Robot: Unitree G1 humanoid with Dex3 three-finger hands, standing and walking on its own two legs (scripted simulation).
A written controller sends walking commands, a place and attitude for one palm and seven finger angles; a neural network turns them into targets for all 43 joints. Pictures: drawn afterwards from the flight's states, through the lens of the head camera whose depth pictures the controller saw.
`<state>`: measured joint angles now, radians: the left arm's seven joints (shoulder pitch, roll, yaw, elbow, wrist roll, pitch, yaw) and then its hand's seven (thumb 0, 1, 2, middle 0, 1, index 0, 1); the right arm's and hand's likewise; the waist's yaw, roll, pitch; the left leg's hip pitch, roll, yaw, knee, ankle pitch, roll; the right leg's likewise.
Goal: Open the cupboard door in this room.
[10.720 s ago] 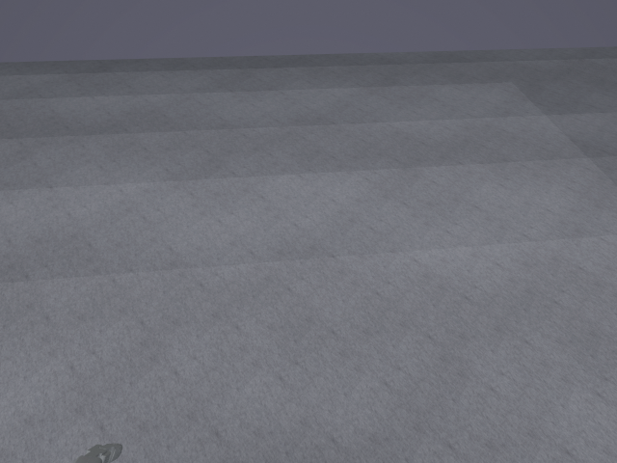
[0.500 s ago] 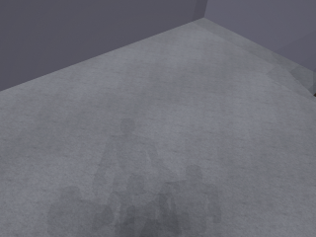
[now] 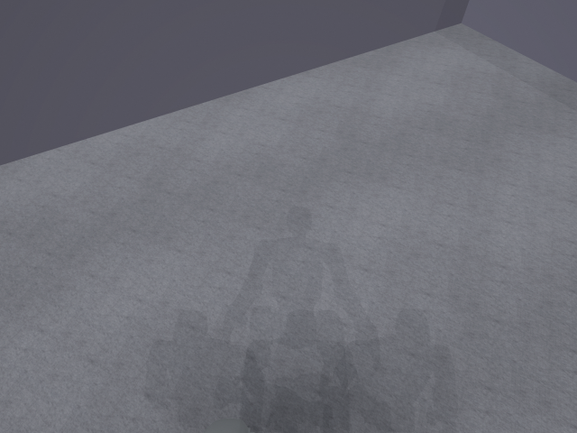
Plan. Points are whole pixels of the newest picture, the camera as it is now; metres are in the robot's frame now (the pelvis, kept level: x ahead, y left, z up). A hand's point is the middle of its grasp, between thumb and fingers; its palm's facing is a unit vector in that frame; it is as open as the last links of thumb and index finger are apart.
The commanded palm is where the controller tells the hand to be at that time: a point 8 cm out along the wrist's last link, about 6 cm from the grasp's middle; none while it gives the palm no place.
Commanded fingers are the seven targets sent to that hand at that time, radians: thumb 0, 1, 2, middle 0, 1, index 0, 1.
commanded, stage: turn or walk to find it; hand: left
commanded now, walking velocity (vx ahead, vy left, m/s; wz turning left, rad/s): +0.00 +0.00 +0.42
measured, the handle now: out of the picture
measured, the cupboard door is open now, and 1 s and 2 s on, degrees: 0 0 0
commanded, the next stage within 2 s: none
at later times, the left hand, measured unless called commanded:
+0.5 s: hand out of the picture +0.03 +0.25 -0.16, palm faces +0.21 -0.94 -0.26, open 7.4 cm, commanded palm none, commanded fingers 0.00 0.90 0.90 -0.20 -0.30 -0.20 -0.30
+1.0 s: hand out of the picture -0.10 +0.21 -0.18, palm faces +0.45 -0.86 -0.23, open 7.4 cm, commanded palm none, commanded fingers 0.00 0.90 0.90 -0.20 -0.30 -0.20 -0.30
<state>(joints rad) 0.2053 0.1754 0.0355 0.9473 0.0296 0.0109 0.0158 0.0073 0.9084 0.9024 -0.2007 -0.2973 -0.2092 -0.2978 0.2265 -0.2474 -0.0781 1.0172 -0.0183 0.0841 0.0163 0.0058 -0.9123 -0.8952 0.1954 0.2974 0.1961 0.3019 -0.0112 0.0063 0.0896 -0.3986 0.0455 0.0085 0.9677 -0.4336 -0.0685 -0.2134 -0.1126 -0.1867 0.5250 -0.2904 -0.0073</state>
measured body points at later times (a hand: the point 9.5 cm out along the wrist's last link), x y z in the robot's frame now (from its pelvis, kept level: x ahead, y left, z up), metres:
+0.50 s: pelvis -0.02 +0.03 +0.00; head +0.02 +0.03 +0.45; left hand +0.02 +0.30 -0.14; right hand +0.11 -0.20 -0.15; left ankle -0.03 +0.15 -0.74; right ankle +0.00 -0.11 -0.71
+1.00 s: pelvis -0.04 +0.02 -0.01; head -0.01 +0.04 +0.44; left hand -0.12 +0.26 -0.16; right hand +0.13 -0.19 -0.15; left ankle -0.10 +0.13 -0.73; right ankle +0.01 -0.10 -0.74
